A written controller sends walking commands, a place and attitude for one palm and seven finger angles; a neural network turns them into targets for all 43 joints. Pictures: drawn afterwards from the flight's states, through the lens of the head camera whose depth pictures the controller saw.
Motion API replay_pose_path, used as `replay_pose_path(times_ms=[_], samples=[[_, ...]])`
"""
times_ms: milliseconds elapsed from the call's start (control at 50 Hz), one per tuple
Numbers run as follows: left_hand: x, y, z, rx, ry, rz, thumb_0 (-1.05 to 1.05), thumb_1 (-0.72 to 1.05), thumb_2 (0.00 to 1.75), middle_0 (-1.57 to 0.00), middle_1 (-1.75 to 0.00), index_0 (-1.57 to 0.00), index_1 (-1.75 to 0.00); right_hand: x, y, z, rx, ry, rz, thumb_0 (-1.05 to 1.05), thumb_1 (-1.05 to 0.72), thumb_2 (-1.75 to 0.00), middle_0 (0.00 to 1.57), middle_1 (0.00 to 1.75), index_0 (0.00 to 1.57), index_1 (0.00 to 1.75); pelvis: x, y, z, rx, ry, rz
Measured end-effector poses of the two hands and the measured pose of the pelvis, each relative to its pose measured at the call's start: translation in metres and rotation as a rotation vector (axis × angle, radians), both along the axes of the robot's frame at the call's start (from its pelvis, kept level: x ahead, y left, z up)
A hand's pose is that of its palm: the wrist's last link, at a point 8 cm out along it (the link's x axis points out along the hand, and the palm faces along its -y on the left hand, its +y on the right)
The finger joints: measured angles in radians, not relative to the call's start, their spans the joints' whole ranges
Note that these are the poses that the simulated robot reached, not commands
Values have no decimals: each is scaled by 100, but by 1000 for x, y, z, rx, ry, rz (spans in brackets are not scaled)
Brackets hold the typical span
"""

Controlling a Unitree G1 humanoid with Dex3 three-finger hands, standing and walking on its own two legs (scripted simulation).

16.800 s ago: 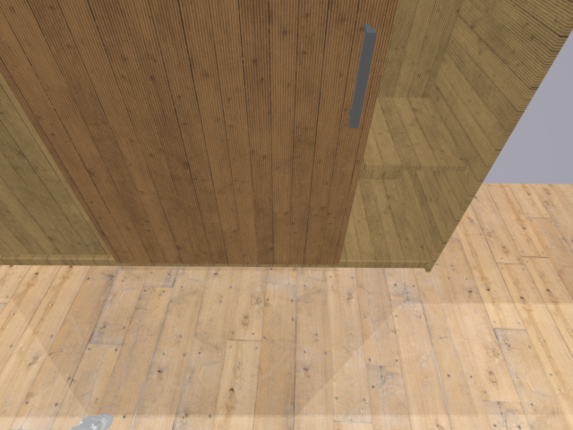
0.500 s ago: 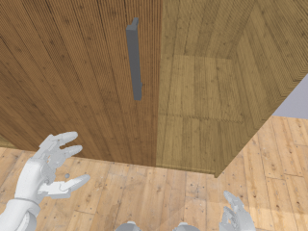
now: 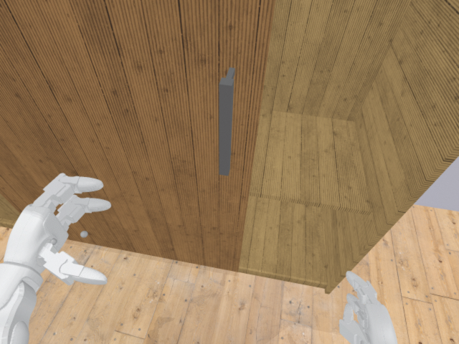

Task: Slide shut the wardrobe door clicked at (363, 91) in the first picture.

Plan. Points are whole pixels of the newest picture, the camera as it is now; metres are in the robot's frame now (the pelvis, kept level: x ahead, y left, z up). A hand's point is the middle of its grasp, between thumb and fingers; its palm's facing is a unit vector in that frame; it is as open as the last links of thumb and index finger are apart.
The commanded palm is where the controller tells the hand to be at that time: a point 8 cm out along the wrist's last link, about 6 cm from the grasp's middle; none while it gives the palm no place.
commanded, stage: raise the hand with hooked fingers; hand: left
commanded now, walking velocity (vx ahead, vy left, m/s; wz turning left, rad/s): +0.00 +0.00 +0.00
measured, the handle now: (227, 126) +0.49 +0.05 +0.12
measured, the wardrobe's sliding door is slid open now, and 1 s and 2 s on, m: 0.38 0.38 0.38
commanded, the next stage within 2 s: move the hooked fingers beside the handle in 0.80 s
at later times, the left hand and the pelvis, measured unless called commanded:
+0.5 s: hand (66, 206) +0.26 +0.26 +0.14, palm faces -0.02 -1.00 -0.06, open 14.0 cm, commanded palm +0.23 +0.31 +0.15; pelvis -0.01 -0.01 +0.01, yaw -1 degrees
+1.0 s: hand (69, 215) +0.25 +0.25 +0.15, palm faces +0.01 -1.00 -0.05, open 14.0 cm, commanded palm +0.24 +0.29 +0.15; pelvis -0.03 -0.02 +0.01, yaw +0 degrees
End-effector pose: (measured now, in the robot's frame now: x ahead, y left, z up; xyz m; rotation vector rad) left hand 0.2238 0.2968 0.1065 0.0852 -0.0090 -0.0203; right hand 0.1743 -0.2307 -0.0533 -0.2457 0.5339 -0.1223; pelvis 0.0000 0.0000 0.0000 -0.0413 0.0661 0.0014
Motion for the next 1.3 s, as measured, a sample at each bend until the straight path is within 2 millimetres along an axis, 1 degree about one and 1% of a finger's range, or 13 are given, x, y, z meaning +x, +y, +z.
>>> replay_pose_path(times_ms=[80,160,240,360,420,480,580,760,960,1040,1200,1300], samples=[[4,9,11,-6,4,8,-1,-45,32,-30,-117,-30,-117,2,9,0,18,7,19,1,-91,-90,21,30,21,30,-1,0,4,2,-15,2],[9,16,21,-10,-2,14,-1,-48,31,-30,-119,-30,-118,-1,10,0,21,24,23,1,-91,-90,21,30,21,30,-2,0,8,4,-28,3],[14,20,33,-6,-17,14,-1,-49,30,-30,-120,-30,-119,-9,5,0,13,42,11,1,-90,-89,21,30,21,30,-4,-2,10,5,-40,3],[21,28,46,-12,-25,19,-1,-50,30,-30,-120,-30,-120,-21,-10,1,-3,64,-25,1,-91,-89,21,30,21,30,-7,-5,13,9,-51,-1],[22,26,46,-20,-11,12,-1,-50,30,-30,-120,-30,-120,-27,-18,2,-7,65,-43,1,-91,-90,21,30,21,30,-9,-6,14,11,-52,-5],[21,20,41,-27,5,0,-1,-50,30,-30,-120,-30,-120,-32,-24,3,-9,61,-57,1,-91,-90,21,30,21,30,-11,-7,14,13,-53,-10],[15,12,37,-31,-7,5,-1,-50,30,-30,-120,-30,-120,-37,-29,4,-16,55,-68,1,-91,-90,21,30,20,30,-15,-10,13,15,-60,-12],[5,9,44,-15,-30,27,-1,-50,30,-30,-120,-30,-120,-38,-26,1,4,41,-56,1,-91,-90,21,30,20,30,-20,-15,13,16,-75,-8],[-1,7,43,-27,-26,26,-1,-50,30,-30,-120,-30,-120,-36,-24,0,16,21,-41,1,-91,-90,21,30,21,30,-26,-17,11,16,-79,-4],[9,2,40,-41,-24,29,-1,-50,30,-30,-120,-30,-120,-37,-25,-1,5,32,-40,1,-91,-90,21,30,21,30,-29,-17,11,14,-78,6],[47,-25,41,-43,-32,-29,-1,-50,30,-30,-120,-30,-120,-42,-25,-3,6,50,-63,1,-91,-90,21,30,21,30,-28,-15,11,19,-63,-5],[62,-27,41,-48,-17,-26,-1,-50,30,-30,-120,-30,-120,-49,-26,-4,18,65,-90,1,-91,-90,21,30,21,30,-23,-14,12,23,-52,-22]])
